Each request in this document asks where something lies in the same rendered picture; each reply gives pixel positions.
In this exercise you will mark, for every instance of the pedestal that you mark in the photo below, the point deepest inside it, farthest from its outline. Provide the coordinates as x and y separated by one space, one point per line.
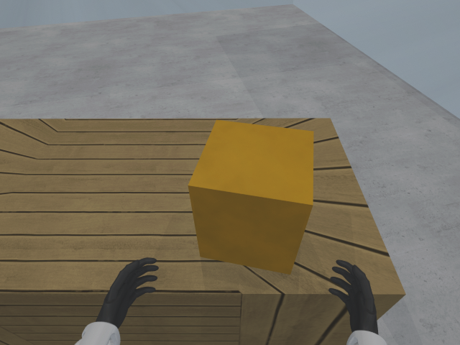
82 198

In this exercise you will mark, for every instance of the carton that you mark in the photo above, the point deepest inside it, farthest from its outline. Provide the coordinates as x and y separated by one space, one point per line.
252 194

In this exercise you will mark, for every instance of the left robot hand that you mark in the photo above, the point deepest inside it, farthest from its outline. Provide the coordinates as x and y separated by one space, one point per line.
123 291

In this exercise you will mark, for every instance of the right robot forearm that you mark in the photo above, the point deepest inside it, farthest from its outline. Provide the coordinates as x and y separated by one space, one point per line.
361 337

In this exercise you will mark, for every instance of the right robot hand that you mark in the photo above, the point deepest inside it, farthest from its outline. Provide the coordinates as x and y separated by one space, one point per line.
360 301

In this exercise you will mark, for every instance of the left robot forearm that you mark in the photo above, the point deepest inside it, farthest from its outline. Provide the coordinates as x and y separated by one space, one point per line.
100 333

